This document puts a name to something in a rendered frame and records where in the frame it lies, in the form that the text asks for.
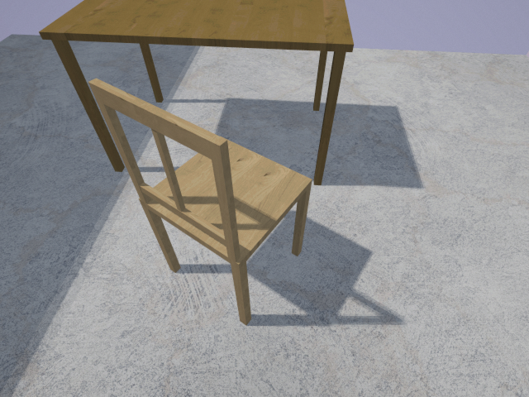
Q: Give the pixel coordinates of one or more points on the table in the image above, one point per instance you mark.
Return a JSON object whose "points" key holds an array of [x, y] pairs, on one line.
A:
{"points": [[321, 25]]}

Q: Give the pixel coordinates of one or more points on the chair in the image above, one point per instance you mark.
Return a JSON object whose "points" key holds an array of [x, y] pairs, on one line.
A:
{"points": [[227, 198]]}

